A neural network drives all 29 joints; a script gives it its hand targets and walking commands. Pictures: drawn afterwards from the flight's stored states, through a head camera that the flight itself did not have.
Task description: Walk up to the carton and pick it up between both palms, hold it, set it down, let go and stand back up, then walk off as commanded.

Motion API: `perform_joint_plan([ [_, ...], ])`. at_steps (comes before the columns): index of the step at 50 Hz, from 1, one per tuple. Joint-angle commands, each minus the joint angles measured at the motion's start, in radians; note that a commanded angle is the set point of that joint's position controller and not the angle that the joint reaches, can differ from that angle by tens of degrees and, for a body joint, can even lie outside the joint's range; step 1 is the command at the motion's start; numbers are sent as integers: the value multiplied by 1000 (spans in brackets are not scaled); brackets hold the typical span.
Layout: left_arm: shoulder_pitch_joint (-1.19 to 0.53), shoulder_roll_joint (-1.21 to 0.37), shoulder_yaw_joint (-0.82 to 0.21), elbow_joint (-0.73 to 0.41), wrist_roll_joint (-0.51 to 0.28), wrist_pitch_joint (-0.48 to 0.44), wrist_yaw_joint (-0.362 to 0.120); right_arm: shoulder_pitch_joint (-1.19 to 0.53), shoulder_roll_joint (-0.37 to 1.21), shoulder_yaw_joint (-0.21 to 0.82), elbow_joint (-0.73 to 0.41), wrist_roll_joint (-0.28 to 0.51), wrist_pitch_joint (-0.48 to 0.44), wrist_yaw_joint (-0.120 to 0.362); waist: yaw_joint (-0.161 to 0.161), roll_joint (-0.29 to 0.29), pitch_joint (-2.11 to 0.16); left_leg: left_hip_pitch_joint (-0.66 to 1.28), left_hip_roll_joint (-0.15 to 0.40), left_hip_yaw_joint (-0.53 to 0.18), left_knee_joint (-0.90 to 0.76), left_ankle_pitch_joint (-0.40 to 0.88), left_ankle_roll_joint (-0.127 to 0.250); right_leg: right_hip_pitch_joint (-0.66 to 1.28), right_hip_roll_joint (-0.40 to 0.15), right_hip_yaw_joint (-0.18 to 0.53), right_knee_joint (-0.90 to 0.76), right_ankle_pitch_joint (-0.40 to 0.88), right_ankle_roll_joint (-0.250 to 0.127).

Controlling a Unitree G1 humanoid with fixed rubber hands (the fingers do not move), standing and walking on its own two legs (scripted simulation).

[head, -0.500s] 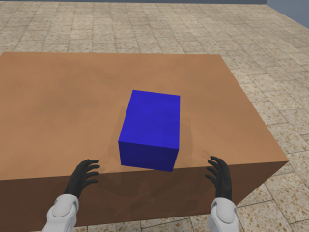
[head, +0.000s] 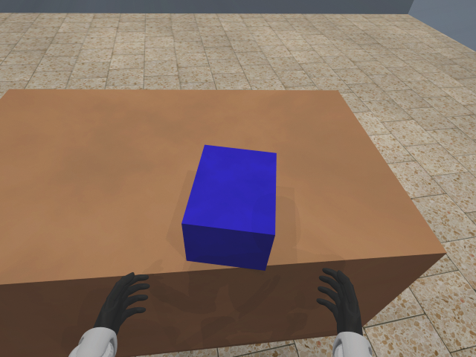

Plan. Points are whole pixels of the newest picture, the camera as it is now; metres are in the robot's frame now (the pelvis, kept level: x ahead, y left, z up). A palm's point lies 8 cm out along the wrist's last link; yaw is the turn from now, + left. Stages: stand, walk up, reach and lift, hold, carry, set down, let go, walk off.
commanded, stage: set down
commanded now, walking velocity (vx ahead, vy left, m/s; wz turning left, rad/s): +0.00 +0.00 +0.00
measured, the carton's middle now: (233, 204) +0.47 +0.03 -0.06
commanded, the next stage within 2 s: let go in 0.88 s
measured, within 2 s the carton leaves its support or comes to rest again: neither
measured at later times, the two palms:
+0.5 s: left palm (113, 324) +0.20 +0.22 -0.06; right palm (354, 336) +0.19 -0.19 -0.05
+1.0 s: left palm (114, 327) +0.20 +0.22 -0.07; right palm (359, 340) +0.19 -0.20 -0.07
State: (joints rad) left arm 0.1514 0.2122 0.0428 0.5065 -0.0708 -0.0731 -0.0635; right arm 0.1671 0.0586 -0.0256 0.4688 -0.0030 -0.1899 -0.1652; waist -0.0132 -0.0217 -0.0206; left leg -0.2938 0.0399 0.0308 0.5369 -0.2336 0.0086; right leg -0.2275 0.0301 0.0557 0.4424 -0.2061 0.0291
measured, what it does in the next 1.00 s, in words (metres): stands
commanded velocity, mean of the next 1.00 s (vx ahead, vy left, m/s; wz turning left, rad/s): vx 0.00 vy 0.00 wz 0.00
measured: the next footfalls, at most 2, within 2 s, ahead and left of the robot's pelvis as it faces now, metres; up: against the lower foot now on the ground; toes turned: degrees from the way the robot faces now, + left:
none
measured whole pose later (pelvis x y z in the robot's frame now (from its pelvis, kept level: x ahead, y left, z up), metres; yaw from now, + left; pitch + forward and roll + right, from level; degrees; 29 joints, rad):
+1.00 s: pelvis +0.02 +0.00 +0.00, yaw +0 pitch +1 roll -2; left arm 0.17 0.21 0.02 0.51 -0.07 0.07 -0.01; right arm 0.17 -0.08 -0.03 0.67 0.00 -0.23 -0.04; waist -0.01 0.00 0.00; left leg -0.28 0.04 0.03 0.52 -0.25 0.00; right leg -0.22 0.03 0.06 0.44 -0.23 0.02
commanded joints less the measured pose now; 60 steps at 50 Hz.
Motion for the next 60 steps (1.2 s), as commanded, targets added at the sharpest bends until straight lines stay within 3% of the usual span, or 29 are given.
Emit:
perform_joint_plan([
  [1, -122, 189, -32, -277, -77, -3, 26, -90, -169, 27, -178, 24, -35, 28, 87, 111, 9, 205, 2, 14, -243, -48, -46, 104, -18, -66, -115, -129, -54],
  [4, -104, 170, -48, -252, -66, 10, 33, -96, -184, 23, -148, 23, -34, 47, 94, 145, 17, 185, 20, 2, -263, -68, -52, 112, -5, -82, -90, -112, -62],
  [5, -122, 163, -54, -251, -73, 9, 37, -101, -177, 19, -145, 22, -33, 49, 81, 127, 7, 183, 21, -2, -261, -89, -51, 115, -5, -78, -92, -132, -63],
  [8, -124, 163, -55, -224, -52, 22, 44, -117, -199, 12, -103, 15, -25, 66, 93, 134, 11, 192, 16, 6, -266, -84, -53, 100, -8, -76, -100, -140, -64],
  [9, -144, 148, -67, -220, -55, 30, 44, -129, -215, 2, -90, 13, -23, 69, 78, 136, 20, 175, 29, -7, -276, -126, -54, 108, -2, -81, -86, -139, -62],
  [10, -144, 167, -64, -245, -68, 27, 46, -133, -208, -1, -130, 17, -28, 64, 77, 133, 7, 151, 33, -2, -283, -135, -44, 139, -4, -75, -82, -118, -58],
  [13, -124, 167, -54, -234, -70, 32, 47, -110, -196, 6, -148, 15, -34, 64, 73, 113, 26, 164, 19, 15, -270, -92, -41, 134, -7, -75, -87, -94, -51],
  [14, -91, 141, -54, -207, -57, 43, 47, -91, -214, 1, -98, 9, -28, 71, 76, 107, 26, 180, 19, 12, -263, -71, -48, 118, -4, -75, -91, -99, -59],
  [15, -73, 132, -54, -171, -41, 49, 45, -85, -224, 2, -48, 8, -25, 76, 69, 113, 39, 202, 14, 11, -260, -62, -52, 94, -5, -77, -96, -116, -62],
  [17, -104, 134, -60, -201, -43, 51, 49, -104, -222, -2, -91, 13, -32, 83, 77, 122, 9, 199, 18, 10, -269, -89, -51, 104, -1, -76, -91, -118, -60],
  [20, -106, 134, -70, -174, -30, 68, 58, -131, -259, -20, -44, 0, -22, 95, 67, 137, 31, 163, 30, 7, -282, -106, -57, 114, 7, -89, -79, -128, -59],
  [21, -83, 136, -63, -179, -28, 68, 54, -110, -254, -5, -71, 1, -32, 93, 63, 121, 11, 165, 22, 11, -268, -87, -48, 134, 4, -79, -73, -90, -61],
  [22, -82, 138, -55, -143, -25, 73, 51, -116, -271, -3, -55, 3, -36, 100, 81, 100, 8, 175, 9, 30, -260, -56, -48, 117, -1, -80, -85, -95, -59],
  [24, -81, 150, -57, -160, -38, 68, 49, -94, -252, 2, -79, 9, -50, 95, 66, 71, 6, 204, 0, 33, -242, -23, -46, 91, -9, -74, -93, -77, -56],
  [28, -84, 143, -62, -128, -30, 79, 52, -89, -257, 5, -36, 7, -51, 105, 53, 74, -2, 237, -2, 31, -225, -1, -50, 60, -7, -72, -100, -90, -62],
  [32, -33, 102, -42, -154, 18, 95, 60, -74, -304, -19, 28, -7, -55, 122, 52, 117, -5, 280, 5, 27, -221, 77, -73, 56, 13, -87, -91, -48, -68],
  [34, -42, 97, -53, -98, 15, 109, 53, -73, -301, -8, 38, 3, -53, 123, 51, 100, 11, 288, -2, 39, -220, 78, -73, 43, 10, -87, -103, -63, -65],
  [36, -53, 115, -42, -149, 14, 109, 60, -87, -300, -13, 9, 3, -65, 127, 59, 110, -2, 283, -4, 39, -213, 91, -71, 39, 13, -91, -91, -46, -65],
  [37, -31, 113, -45, -134, 14, 108, 62, -77, -308, -17, 16, -1, -72, 132, 57, 75, -26, 293, -8, 38, -210, 110, -65, 45, 12, -91, -98, -28, -63],
  [38, -32, 116, -48, -158, 4, 102, 63, -79, -299, -11, -23, 9, -80, 130, 51, 86, -38, 290, 1, 36, -210, 116, -66, 61, 14, -91, -91, -15, -62],
  [40, -36, 95, -43, -139, 36, 115, 67, -78, -317, -24, 60, 0, -77, 137, 47, 115, -14, 314, -3, 39, -203, 158, -83, 38, 20, -99, -94, -6, -68],
  [41, -36, 104, -41, -177, 23, 108, 66, -70, -311, -24, 18, 1, -85, 134, 46, 87, -37, 317, 0, 34, -202, 164, -77, 52, 20, -98, -92, 11, -66],
  [42, -36, 92, -53, -145, 30, 117, 70, -79, -322, -38, 74, -7, -81, 141, 39, 103, -23, 319, 2, 29, -207, 164, -82, 37, 21, -101, -97, -1, -66],
  [44, -2, 106, -39, -167, 25, 112, 64, -43, -323, -25, 41, 7, -88, 139, 36, 92, -47, 350, -8, 42, -198, 212, -78, 42, 18, -95, -106, 43, -63],
  [49, -25, 70, -49, -116, 65, 138, 73, -94, -351, -42, 118, -9, -70, 156, 32, 121, -1, 331, 4, 32, -215, 168, -84, 19, 27, -101, -102, -10, -70],
  [53, -20, 89, -48, -127, 46, 139, 70, -77, -333, -33, 79, -9, -85, 157, 38, 72, -17, 324, -13, 50, -206, 167, -71, 26, 18, -100, -110, 6, -62],
  [54, -26, 90, -52, -140, 47, 138, 74, -90, -339, -37, 66, -11, -86, 160, 39, 90, -32, 318, -9, 48, -207, 163, -76, 39, 22, -100, -102, 7, -65],
  [57, -25, 90, -56, -144, 41, 134, 75, -86, -339, -37, 70, -8, -90, 162, 34, 67, -34, 317, -10, 51, -205, 166, -72, 33, 22, -100, -100, 11, -62],
  [60, -8, 59, -72, -98, 73, 156, 77, -85, -360, -43, 150, -23, -71, 170, 20, 95, 2, 320, -7, 47, -209, 161, -82, 20, 25, -110, -95, -5, -69],
])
